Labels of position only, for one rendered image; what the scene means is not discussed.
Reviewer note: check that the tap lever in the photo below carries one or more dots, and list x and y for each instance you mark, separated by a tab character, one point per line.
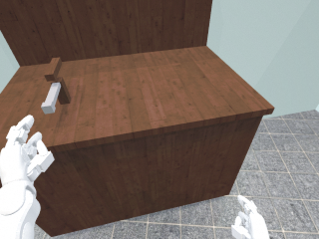
48	106

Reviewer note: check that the counter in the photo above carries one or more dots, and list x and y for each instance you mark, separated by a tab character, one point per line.
147	119

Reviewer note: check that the robot left hand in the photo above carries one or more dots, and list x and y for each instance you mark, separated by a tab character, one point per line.
19	161

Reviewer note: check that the left robot forearm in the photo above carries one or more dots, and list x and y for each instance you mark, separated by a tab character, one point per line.
19	210

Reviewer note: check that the robot right hand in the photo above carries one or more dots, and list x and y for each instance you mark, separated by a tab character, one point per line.
255	226

